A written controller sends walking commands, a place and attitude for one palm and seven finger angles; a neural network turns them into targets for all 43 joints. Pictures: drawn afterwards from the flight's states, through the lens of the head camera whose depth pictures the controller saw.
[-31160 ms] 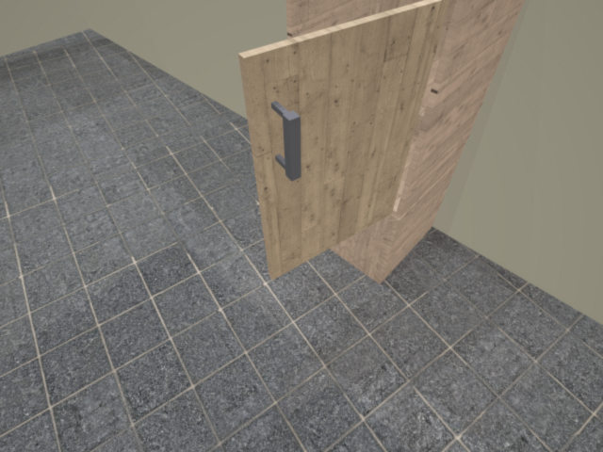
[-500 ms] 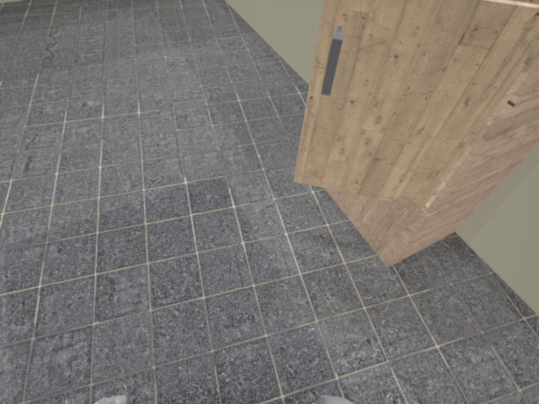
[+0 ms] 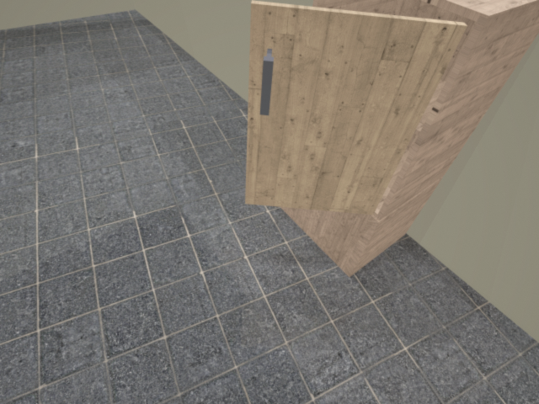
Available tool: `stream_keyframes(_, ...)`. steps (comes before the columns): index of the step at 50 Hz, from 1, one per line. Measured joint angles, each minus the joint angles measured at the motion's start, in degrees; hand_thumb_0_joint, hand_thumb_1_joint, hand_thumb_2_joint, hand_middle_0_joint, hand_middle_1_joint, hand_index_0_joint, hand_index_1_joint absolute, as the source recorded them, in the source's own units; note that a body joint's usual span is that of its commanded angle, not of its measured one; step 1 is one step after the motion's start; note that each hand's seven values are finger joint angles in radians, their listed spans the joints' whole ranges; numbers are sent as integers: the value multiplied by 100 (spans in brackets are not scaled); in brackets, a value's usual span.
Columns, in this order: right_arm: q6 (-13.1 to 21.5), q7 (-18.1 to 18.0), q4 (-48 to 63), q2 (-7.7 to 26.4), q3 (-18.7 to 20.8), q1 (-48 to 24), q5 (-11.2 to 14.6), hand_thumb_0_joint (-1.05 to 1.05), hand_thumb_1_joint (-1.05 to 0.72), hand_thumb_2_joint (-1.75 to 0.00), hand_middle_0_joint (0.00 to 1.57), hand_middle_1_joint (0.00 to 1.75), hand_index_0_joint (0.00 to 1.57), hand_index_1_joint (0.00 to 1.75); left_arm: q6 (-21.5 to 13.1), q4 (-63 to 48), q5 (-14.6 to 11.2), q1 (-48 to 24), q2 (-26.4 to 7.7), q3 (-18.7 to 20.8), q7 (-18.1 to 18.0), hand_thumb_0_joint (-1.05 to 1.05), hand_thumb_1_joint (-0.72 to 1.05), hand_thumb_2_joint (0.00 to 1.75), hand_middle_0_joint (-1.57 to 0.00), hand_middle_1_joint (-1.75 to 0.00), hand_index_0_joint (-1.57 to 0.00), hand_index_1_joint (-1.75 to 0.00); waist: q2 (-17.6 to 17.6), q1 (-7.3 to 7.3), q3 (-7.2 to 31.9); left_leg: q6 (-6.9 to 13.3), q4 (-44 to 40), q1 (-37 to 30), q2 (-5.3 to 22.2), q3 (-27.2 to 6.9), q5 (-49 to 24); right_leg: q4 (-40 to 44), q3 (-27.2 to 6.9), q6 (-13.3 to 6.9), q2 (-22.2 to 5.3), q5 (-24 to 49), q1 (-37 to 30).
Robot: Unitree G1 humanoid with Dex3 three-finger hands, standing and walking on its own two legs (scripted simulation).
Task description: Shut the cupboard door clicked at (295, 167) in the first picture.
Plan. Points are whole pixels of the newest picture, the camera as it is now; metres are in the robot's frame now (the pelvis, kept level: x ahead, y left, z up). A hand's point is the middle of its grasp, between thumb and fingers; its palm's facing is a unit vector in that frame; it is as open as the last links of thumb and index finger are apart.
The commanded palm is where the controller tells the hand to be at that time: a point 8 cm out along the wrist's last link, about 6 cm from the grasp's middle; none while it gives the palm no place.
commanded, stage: take the last steps up to it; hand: left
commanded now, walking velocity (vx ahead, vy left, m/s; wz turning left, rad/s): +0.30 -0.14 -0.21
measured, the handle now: (267, 82) +0.73 +0.05 +0.11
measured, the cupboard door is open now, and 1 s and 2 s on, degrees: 50 50 50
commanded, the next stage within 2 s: come to a stop and stand still in 0.58 s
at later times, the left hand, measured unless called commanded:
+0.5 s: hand (235, 343) +0.26 +0.07 -0.16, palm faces -0.10 -0.97 -0.21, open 7.4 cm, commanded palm none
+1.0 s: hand (253, 350) +0.25 +0.03 -0.17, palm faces -0.01 -0.99 -0.16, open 7.3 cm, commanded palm none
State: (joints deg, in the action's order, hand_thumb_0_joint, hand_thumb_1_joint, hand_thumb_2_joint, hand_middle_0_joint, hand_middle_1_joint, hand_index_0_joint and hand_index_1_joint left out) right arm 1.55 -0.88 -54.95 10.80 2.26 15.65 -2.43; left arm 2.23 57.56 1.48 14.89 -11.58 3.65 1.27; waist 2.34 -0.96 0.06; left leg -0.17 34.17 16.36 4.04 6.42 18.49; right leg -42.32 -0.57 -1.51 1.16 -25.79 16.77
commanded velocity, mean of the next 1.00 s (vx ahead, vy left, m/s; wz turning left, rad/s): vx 0.06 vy -0.04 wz -0.01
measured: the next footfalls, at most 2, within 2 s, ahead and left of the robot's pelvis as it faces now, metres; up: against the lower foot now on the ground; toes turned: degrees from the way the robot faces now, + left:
right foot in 0.40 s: +0.29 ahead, -0.18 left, +0.00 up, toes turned -5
left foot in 0.76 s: +0.26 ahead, -0.02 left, +0.00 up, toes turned -3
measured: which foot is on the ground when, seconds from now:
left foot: down 0.00-0.40, up 0.42-0.74, down 0.76-1.00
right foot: up 0.00-0.38, down 0.40-1.00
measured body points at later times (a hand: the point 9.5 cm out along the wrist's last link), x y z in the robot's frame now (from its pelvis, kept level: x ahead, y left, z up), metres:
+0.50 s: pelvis +0.15 -0.11 +0.00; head +0.18 -0.13 +0.45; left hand +0.26 +0.12 -0.14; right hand +0.06 -0.33 -0.16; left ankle +0.05 +0.06 -0.65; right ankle +0.20 -0.21 -0.73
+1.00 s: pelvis +0.25 -0.13 +0.01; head +0.29 -0.12 +0.46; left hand +0.25 +0.08 -0.16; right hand +0.33 -0.34 -0.14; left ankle +0.28 -0.04 -0.73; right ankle +0.20 -0.21 -0.73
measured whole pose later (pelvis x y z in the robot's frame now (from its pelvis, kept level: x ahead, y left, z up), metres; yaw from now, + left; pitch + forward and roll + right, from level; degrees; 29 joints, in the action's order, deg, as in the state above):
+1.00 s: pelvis +0.25 -0.13 +0.01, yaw -4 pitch +0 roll +0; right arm -0.3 -2.3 -57.7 7.0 0.7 6.9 -0.4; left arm 1.0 62.6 1.0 15.4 -7.1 0.7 -2.3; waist 0.8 1.8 -4.3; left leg 2.8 27.7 15.7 0.8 7.7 12.3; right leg -27.4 6.5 -1.5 -0.1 -18.5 8.9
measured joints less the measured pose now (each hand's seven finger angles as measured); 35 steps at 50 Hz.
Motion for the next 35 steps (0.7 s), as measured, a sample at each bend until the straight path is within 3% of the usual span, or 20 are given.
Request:
stream_keyframes(3, 93, -48, 17, -97, -66, 215, -20, 1, -91, -90, 21, 30, 20, 30, 107, 111, 86, 18, -120, 67, 112, 0, 91, 90, -20, -30, -20, -29, 87, -73, 13, 21, -258, -324, 79, 143, 27, -1501, 91, 28, -67, 251, 687)
stream_keyframes(7, 148, -101, -174, -147, -106, 557, -6, 1, -91, -90, 21, 30, 20, 30, 75, 39, 81, -154, -198, 113, 181, 1, 91, 90, -20, -30, -20, -29, 16, -64, -93, -88, -925, -842, 210, 209, -170, -2069, 130, 162, -264, 914, 1332)
stream_keyframes(12, 124, -83, -447, -163, -67, 886, 4, 1, -91, -90, 21, 30, 20, 30, 51, -45, 50, -430, -191, 82, 185, 1, 91, 90, -20, -30, -20, -29, -106, -97, -262, -267, -1348, -1342, 369, 390, -147, -1328, 211, 238, -518, 1463, 1680)
stream_keyframes(18, 22, -13, -713, -136, 10, 1155, -4, 1, -91, -90, 21, 30, 20, 30, -70, -66, 17, -782, -108, 18, 198, 0, 91, 90, -20, -30, -19, -29, -279, -306, -432, -626, -1128, -1672, 600, 492, 323, 445, 493, 94, -504, 1510, 1136)
stream_keyframes(19, 1, 3, -761, -140, 16, 1216, 14, 1, -91, -90, 21, 30, 20, 30, -150, -91, 17, -796, -114, 7, 195, 0, 91, 90, -20, -30, -20, -29, -281, -304, -425, -652, -863, -1640, 657, 471, 508, 766, 517, 35, -452, 1529, 896)
stream_keyframes(20, -29, 30, -825, -148, 21, 1243, 49, 1, -91, -90, 21, 30, 20, 30, -267, -104, 25, -812, -119, 11, 173, 0, 91, 90, -20, -30, -20, -29, -261, -264, -417, -554, -333, -1463, 722, 440, 714, 896, 513, -17, -433, 1642, 783)
stream_keyframes(22, -165, 50, -920, -84, 28, 1015, 125, 1, -91, -90, 21, 30, 20, 30, -432, -58, -13, -865, -3, 5, 75, 0, 91, 90, -20, -30, -20, -29, -371, -208, -535, -267, 1368, -791, 658, -106, 1192, 534, 580, -47, -338, 1422, 787)
stream_keyframes(24, -221, 48, -881, -30, 59, 744, 150, 1, -91, -90, 21, 30, 20, 30, -460, 11, -37, -807, 123, -40, -2, 0, 91, 90, -20, -30, -20, -29, -422, -194, -564, -95, 2648, -105, 463, -368, 1040, 703, 657, -73, -279, 1295, 532)
stream_keyframes(26, -192, 37, -766, -6, 77, 476, 127, 1, -91, -90, 21, 30, 20, 29, -436, 100, -39, -684, 217, -89, -62, 0, 91, 90, -20, -30, -20, -29, -404, -176, -513, -49, 3133, 442, 352, -341, 683, 1109, 716, -93, -226, 1387, 225)
stream_keyframes(30, -108, 27, -474, -33, 86, 45, 86, 1, -91, -90, 20, 30, 20, 29, -476, 260, -27, -441, 176, -57, -194, -1, 95, 90, -20, -30, -20, -30, -359, -119, -306, -88, 2496, 994, 247, -184, 278, 1806, 882, -198, -87, 1511, -283)
stream_keyframes(35, -56, 57, -311, -142, 39, -379, 91, 1, -91, -90, 20, 30, 20, 29, -502, 493, 0, -119, 197, -122, -186, -1, 94, 90, -20, -30, -20, -29, -282, 62, -118, -112, 1011, 829, 98, -66, 73, 2076, 960, -239, 97, 1354, -700)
